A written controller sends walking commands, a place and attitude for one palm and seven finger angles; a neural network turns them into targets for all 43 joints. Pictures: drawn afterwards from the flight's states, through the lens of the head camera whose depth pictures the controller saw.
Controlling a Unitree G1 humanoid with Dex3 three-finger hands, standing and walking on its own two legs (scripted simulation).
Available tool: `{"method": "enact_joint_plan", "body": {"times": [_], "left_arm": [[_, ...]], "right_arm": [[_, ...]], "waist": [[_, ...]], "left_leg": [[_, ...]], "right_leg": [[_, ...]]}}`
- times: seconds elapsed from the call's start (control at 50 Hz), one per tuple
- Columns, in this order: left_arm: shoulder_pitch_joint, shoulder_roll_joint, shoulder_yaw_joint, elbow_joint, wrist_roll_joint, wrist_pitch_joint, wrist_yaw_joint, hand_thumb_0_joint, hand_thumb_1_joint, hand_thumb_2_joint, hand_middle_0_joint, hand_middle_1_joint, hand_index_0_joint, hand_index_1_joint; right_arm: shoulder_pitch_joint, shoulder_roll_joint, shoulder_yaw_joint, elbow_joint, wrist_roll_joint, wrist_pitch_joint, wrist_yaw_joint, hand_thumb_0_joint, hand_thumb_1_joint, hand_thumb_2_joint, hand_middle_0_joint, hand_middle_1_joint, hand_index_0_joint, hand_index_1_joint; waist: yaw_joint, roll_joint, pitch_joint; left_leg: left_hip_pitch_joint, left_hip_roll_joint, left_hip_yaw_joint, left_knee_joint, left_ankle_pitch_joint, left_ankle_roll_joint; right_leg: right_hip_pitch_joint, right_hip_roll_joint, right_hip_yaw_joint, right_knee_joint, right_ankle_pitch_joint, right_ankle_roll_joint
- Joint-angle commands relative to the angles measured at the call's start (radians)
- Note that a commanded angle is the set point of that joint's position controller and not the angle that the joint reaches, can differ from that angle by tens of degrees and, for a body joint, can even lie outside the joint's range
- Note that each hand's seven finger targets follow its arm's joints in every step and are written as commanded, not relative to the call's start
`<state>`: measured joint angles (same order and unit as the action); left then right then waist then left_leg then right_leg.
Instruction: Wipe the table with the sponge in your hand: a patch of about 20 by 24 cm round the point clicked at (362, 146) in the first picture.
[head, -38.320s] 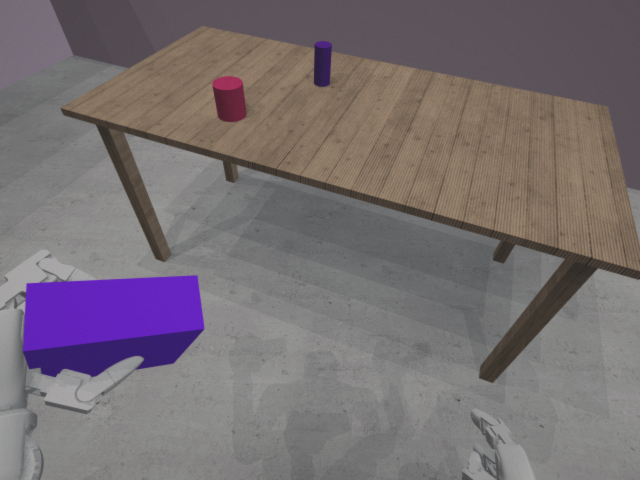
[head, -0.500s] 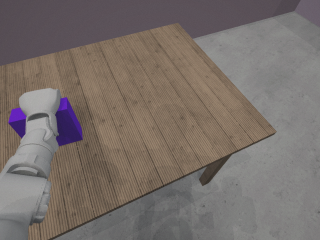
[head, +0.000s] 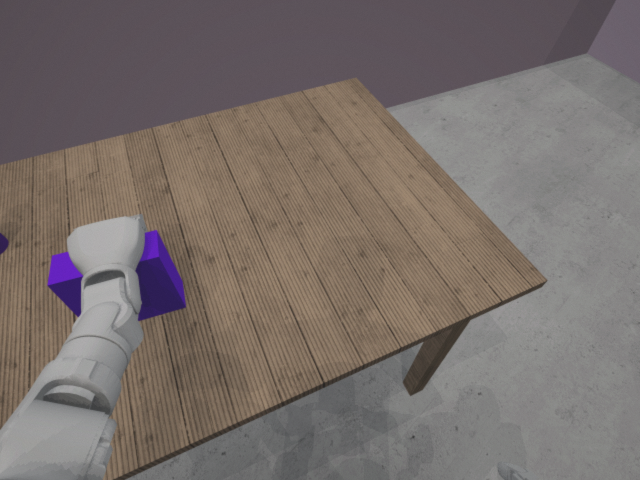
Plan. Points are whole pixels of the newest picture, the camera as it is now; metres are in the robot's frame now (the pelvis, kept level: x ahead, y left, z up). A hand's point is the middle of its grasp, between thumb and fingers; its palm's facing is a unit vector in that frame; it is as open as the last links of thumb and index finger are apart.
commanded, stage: wipe back along the middle lane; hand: left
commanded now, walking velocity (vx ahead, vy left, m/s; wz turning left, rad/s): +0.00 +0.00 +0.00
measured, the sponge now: (130, 291) +0.37 +0.31 -0.04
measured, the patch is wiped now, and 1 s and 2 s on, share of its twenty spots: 0.60 0.75 0.85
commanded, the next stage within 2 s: slide across to the third lane in 1.20 s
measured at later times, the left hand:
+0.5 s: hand (130, 291) +0.34 +0.28 +0.02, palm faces -0.04 +0.02 -1.00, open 9.7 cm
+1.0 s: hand (136, 319) +0.30 +0.26 +0.02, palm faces -0.03 -0.02 -1.00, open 9.7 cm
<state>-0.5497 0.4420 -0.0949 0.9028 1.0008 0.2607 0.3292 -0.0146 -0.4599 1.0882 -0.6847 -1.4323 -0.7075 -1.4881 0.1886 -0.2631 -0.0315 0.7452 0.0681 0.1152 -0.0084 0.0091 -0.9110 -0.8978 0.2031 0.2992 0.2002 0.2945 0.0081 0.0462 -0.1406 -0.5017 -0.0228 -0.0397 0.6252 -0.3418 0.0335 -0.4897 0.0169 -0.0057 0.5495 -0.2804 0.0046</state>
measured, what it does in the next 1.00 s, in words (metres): stands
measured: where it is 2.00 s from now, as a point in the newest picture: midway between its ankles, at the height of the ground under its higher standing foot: outside the picture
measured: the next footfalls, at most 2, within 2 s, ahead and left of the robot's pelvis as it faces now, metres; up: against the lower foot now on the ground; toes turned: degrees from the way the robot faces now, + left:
none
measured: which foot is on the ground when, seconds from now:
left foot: down 0.00-1.00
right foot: down 0.00-1.00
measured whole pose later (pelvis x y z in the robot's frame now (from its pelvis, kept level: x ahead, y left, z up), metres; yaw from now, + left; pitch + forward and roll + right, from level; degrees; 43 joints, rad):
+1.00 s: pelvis +0.01 +0.00 +0.00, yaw -1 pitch +7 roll -1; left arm -0.13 0.34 -0.21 0.36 0.99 0.47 0.29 0.02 -0.45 1.06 -0.64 -1.45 -0.72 -1.45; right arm 0.10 -0.25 0.01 0.65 0.08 0.12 -0.01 0.01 -0.91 -0.90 0.20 0.30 0.20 0.29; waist 0.06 0.06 -0.13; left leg -0.36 -0.03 -0.02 0.60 -0.36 0.03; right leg -0.37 0.01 0.01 0.56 -0.31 0.00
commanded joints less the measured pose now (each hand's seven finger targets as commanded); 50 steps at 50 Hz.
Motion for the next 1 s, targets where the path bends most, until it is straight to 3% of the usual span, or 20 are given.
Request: {"method": "enact_joint_plan", "body": {"times": [0.0,0.06,0.08,0.1,0.16,0.24,0.26,0.38,0.54,0.56,0.6,0.66,0.68,0.74,0.76,0.84,0.86,0.9,0.96,0.98], "left_arm": [[-0.112,0.060,-0.005,-0.087,-0.027,0.001,-0.049,0.000,0.100,1.300,-1.200,-1.600,-1.200,-1.600],[-0.079,0.054,0.011,-0.121,-0.034,0.016,-0.046,0.000,0.100,1.300,-1.200,-1.600,-1.200,-1.600],[-0.055,0.021,-0.024,-0.139,-0.036,0.025,-0.048,0.000,0.100,1.300,-1.200,-1.600,-1.200,-1.600],[-0.080,0.002,-0.043,-0.165,-0.036,0.031,-0.047,0.000,0.100,1.300,-1.200,-1.600,-1.200,-1.600],[-0.029,0.030,-0.001,-0.180,-0.047,0.059,-0.047,0.000,0.100,1.300,-1.200,-1.600,-1.200,-1.600],[0.022,-0.027,-0.056,-0.237,-0.052,0.094,-0.058,0.000,0.100,1.300,-1.200,-1.600,-1.200,-1.600],[0.037,0.002,-0.018,-0.251,-0.060,0.099,-0.058,0.000,0.100,1.300,-1.200,-1.600,-1.200,-1.600],[0.117,-0.074,-0.085,-0.349,-0.073,0.138,-0.073,0.000,0.100,1.300,-1.200,-1.600,-1.200,-1.600],[0.263,-0.072,-0.067,-0.431,-0.076,0.177,-0.074,0.000,0.100,1.300,-1.200,-1.600,-1.200,-1.600],[0.270,-0.043,-0.033,-0.449,-0.076,0.182,-0.070,0.000,0.100,1.300,-1.200,-1.600,-1.200,-1.600],[0.258,-0.106,-0.099,-0.485,-0.080,0.197,-0.075,0.000,0.100,1.300,-1.200,-1.600,-1.200,-1.600],[0.257,-0.033,-0.042,-0.487,-0.065,0.217,-0.073,0.000,0.100,1.300,-1.200,-1.600,-1.200,-1.600],[0.242,-0.093,-0.103,-0.511,-0.071,0.224,-0.080,0.000,0.100,1.300,-1.200,-1.600,-1.200,-1.600],[0.251,-0.091,-0.107,-0.499,-0.062,0.228,-0.091,0.000,0.100,1.300,-1.200,-1.600,-1.200,-1.600],[0.268,-0.045,-0.055,-0.510,-0.068,0.226,-0.090,0.000,0.100,1.300,-1.200,-1.600,-1.200,-1.600],[0.331,-0.078,-0.085,-0.542,-0.071,0.216,-0.102,0.000,0.100,1.300,-1.200,-1.600,-1.200,-1.600],[0.337,-0.033,-0.036,-0.554,-0.070,0.212,-0.096,0.000,0.100,1.300,-1.200,-1.600,-1.200,-1.600],[0.368,-0.108,-0.109,-0.580,-0.069,0.211,-0.100,0.000,0.100,1.300,-1.200,-1.600,-1.200,-1.600],[0.433,-0.072,-0.063,-0.619,-0.081,0.217,-0.092,0.000,0.100,1.300,-1.200,-1.600,-1.200,-1.600],[0.419,-0.113,-0.108,-0.639,-0.084,0.221,-0.092,0.000,0.100,1.300,-1.200,-1.600,-1.200,-1.600]], "right_arm": [[-0.012,-0.142,-0.039,-0.114,0.001,-0.022,-0.013,0.000,-0.900,-0.900,0.200,0.300,0.200,0.300],[-0.037,-0.139,-0.038,-0.124,0.004,-0.019,-0.012,0.000,-0.900,-0.900,0.200,0.300,0.200,0.300],[-0.037,-0.136,-0.038,-0.134,0.001,-0.017,-0.011,0.000,-0.900,-0.900,0.200,0.300,0.200,0.300],[-0.046,-0.133,-0.038,-0.134,0.002,-0.017,-0.011,0.000,-0.900,-0.900,0.200,0.300,0.200,0.300],[-0.068,-0.137,-0.035,-0.140,0.005,-0.013,-0.012,0.000,-0.900,-0.900,0.200,0.300,0.200,0.300],[-0.090,-0.130,-0.031,-0.154,0.006,-0.010,-0.011,0.000,-0.900,-0.900,0.200,0.300,0.200,0.300],[-0.098,-0.133,-0.032,-0.152,0.008,-0.011,-0.012,0.000,-0.900,-0.900,0.200,0.300,0.200,0.300],[-0.129,-0.126,-0.023,-0.181,0.008,-0.016,-0.007,0.000,-0.900,-0.900,0.200,0.300,0.200,0.300],[-0.165,-0.124,-0.017,-0.196,0.011,-0.025,-0.005,0.000,-0.900,-0.900,0.200,0.300,0.200,0.300],[-0.174,-0.129,-0.018,-0.195,0.010,-0.024,-0.004,0.000,-0.900,-0.900,0.200,0.300,0.200,0.300],[-0.183,-0.117,-0.014,-0.208,0.014,-0.027,0.000,0.000,-0.900,-0.900,0.200,0.300,0.200,0.300],[-0.197,-0.127,-0.009,-0.206,0.014,-0.022,-0.007,0.000,-0.900,-0.900,0.200,0.300,0.200,0.300],[-0.201,-0.117,-0.006,-0.218,0.015,-0.023,-0.007,0.000,-0.900,-0.900,0.200,0.300,0.200,0.300],[-0.207,-0.116,-0.001,-0.219,0.018,-0.024,-0.013,0.000,-0.900,-0.900,0.200,0.300,0.200,0.300],[-0.205,-0.121,-0.006,-0.219,0.016,-0.025,-0.015,0.000,-0.900,-0.900,0.200,0.300,0.200,0.300],[-0.211,-0.113,0.004,-0.237,0.018,-0.031,-0.016,0.000,-0.900,-0.900,0.200,0.300,0.200,0.300],[-0.209,-0.122,-0.003,-0.229,0.016,-0.030,-0.014,0.000,-0.900,-0.900,0.200,0.300,0.200,0.300],[-0.217,-0.110,0.000,-0.242,0.018,-0.035,-0.009,0.000,-0.900,-0.900,0.200,0.300,0.200,0.300],[-0.233,-0.115,-0.002,-0.246,0.017,-0.037,-0.002,0.000,-0.900,-0.900,0.200,0.300,0.200,0.300],[-0.230,-0.110,-0.002,-0.252,0.015,-0.036,-0.002,0.000,-0.900,-0.900,0.200,0.300,0.200,0.300]], "waist": [[-0.011,-0.062,-0.222],[0.003,-0.060,-0.230],[0.005,-0.051,-0.230],[-0.009,-0.051,-0.225],[0.013,-0.073,-0.222],[0.008,-0.079,-0.203],[0.021,-0.075,-0.208],[0.027,-0.070,-0.188],[0.044,-0.120,-0.192],[0.054,-0.111,-0.190],[0.040,-0.101,-0.160],[0.053,-0.091,-0.138],[0.043,-0.074,-0.142],[0.043,-0.094,-0.132],[0.056,-0.093,-0.144],[0.055,-0.106,-0.145],[0.061,-0.100,-0.157],[0.051,-0.108,-0.142],[0.070,-0.094,-0.145],[0.059,-0.096,-0.141]], "left_leg": [[0.143,0.015,0.002,-0.053,0.383,-0.004],[0.148,0.016,-0.004,-0.055,0.409,-0.010],[0.159,0.015,-0.004,-0.052,0.415,-0.010],[0.172,0.020,-0.003,-0.049,0.419,-0.011],[0.157,0.016,-0.009,-0.058,0.418,-0.014],[0.176,0.017,-0.008,-0.059,0.426,-0.014],[0.178,0.019,-0.014,-0.060,0.439,-0.017],[0.203,0.023,-0.027,-0.066,0.460,-0.025],[0.201,0.017,-0.017,-0.062,0.475,-0.023],[0.201,0.019,-0.024,-0.065,0.476,-0.027],[0.205,0.020,-0.023,-0.071,0.450,-0.024],[0.192,0.013,-0.022,-0.085,0.398,-0.024],[0.201,0.009,-0.017,-0.085,0.387,-0.021],[0.199,0.007,-0.015,-0.088,0.367,-0.018],[0.200,0.007,-0.019,-0.087,0.367,-0.018],[0.196,0.001,-0.013,-0.084,0.387,-0.015],[0.199,0.003,-0.016,-0.080,0.391,-0.017],[0.204,0.004,-0.012,-0.077,0.402,-0.015],[0.200,0.006,-0.018,-0.082,0.400,-0.019],[0.204,0.006,-0.011,-0.078,0.393,-0.015]], "right_leg": [[0.144,0.014,-0.027,-0.022,0.345,-0.069],[0.149,0.014,-0.023,-0.016,0.354,-0.073],[0.151,0.017,-0.031,-0.015,0.349,-0.073],[0.137,0.016,-0.031,-0.017,0.355,-0.071],[0.162,0.016,-0.024,-0.015,0.357,-0.075],[0.166,0.015,-0.030,-0.019,0.364,-0.072],[0.173,0.016,-0.025,-0.015,0.369,-0.076],[0.169,0.020,-0.043,-0.010,0.337,-0.075],[0.220,0.014,-0.023,-0.004,0.421,-0.072],[0.218,0.017,-0.015,-0.001,0.412,-0.076],[0.203,0.016,-0.032,-0.006,0.376,-0.072],[0.207,0.019,-0.012,-0.013,0.348,-0.081],[0.210,0.017,-0.028,-0.014,0.337,-0.077],[0.207,0.016,-0.019,-0.018,0.332,-0.079],[0.218,0.019,-0.008,-0.017,0.336,-0.082],[0.243,0.015,-0.006,-0.012,0.392,-0.078],[0.248,0.017,0.010,-0.009,0.399,-0.082],[0.238,0.015,0.001,-0.009,0.409,-0.077],[0.250,0.017,0.012,-0.005,0.408,-0.081],[0.249,0.016,-0.001,-0.006,0.406,-0.077]]}}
